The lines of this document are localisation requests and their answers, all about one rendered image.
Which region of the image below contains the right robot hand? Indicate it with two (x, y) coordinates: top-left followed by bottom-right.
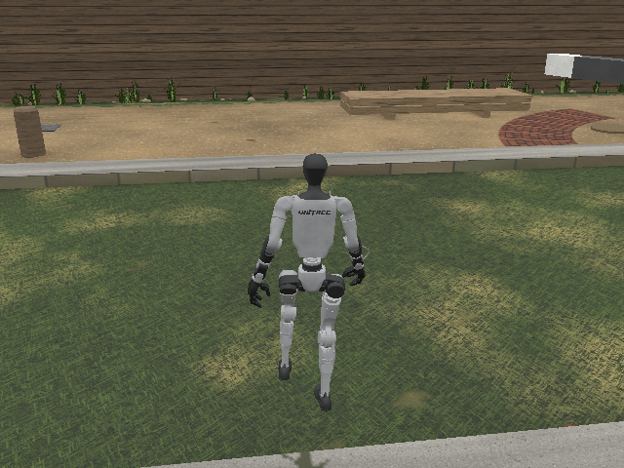
(342, 264), (366, 286)

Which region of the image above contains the robot left shin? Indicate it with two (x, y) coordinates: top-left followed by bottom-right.
(280, 305), (293, 368)

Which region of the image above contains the left robot upper arm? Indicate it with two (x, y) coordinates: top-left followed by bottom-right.
(266, 195), (294, 251)

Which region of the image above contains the left robot hand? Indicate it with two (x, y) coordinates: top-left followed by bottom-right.
(248, 279), (270, 308)

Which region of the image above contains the right robot forearm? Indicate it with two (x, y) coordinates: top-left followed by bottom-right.
(348, 234), (364, 270)

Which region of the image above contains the right robot upper arm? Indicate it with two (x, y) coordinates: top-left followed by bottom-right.
(333, 196), (359, 249)

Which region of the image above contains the left robot forearm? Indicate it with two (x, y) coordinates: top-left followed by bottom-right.
(252, 235), (275, 283)

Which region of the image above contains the robot left foot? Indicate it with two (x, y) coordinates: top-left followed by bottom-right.
(278, 359), (292, 380)

